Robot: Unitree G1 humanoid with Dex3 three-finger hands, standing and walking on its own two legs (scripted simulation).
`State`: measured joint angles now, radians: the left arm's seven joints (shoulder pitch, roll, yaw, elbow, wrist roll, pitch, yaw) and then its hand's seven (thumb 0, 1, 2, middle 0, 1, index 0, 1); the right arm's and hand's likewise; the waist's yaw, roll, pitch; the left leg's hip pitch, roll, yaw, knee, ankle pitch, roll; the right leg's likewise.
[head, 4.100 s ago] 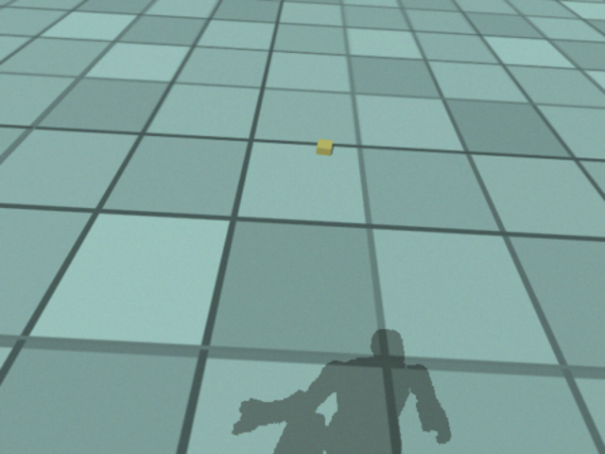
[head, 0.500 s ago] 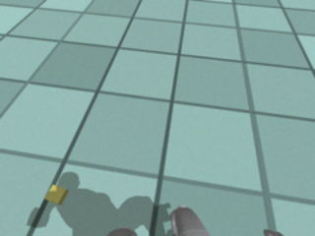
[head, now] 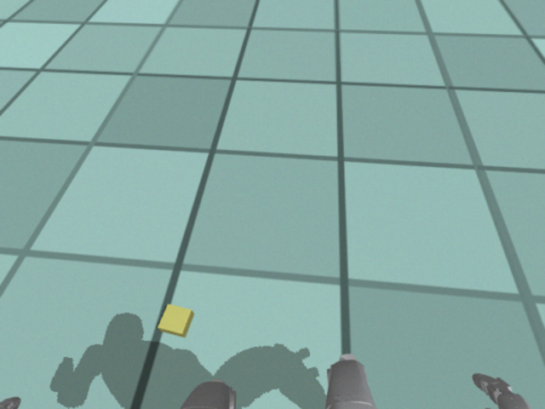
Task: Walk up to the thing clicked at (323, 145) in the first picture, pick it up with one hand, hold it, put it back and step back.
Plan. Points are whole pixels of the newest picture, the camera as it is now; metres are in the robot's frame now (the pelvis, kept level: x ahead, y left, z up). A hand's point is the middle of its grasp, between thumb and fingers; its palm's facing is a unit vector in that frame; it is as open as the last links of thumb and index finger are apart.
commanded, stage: walk up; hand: left
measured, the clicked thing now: (176, 320) +0.45 +0.35 -0.68
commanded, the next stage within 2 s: none
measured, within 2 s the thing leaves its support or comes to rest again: neither
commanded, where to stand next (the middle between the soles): +0.01 +0.20 m, yaw -11 degrees
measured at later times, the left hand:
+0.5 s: hand out of the picture -0.03 +0.50 -0.08, palm faces -0.10 -0.80 -0.59, open 7.4 cm
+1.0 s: hand out of the picture +0.04 +0.48 -0.10, palm faces -0.30 -0.89 -0.34, open 7.4 cm
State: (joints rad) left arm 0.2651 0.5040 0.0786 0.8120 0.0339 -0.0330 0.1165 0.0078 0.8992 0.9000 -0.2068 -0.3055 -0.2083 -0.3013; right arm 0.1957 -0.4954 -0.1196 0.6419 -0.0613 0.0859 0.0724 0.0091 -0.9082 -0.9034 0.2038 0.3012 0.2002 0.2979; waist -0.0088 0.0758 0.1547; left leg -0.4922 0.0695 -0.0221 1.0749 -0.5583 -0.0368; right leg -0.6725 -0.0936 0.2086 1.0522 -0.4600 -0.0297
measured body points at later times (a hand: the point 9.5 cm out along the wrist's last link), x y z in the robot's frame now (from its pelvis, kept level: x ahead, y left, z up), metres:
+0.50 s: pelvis -0.11 +0.20 +0.02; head -0.07 +0.16 +0.46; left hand -0.02 +0.54 -0.05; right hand -0.04 -0.14 -0.11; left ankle -0.12 +0.38 -0.65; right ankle -0.02 +0.01 -0.66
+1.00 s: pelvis -0.10 +0.24 +0.06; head -0.05 +0.25 +0.50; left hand +0.06 +0.53 -0.08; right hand -0.19 -0.09 -0.04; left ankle -0.13 +0.39 -0.67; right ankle -0.09 +0.09 -0.65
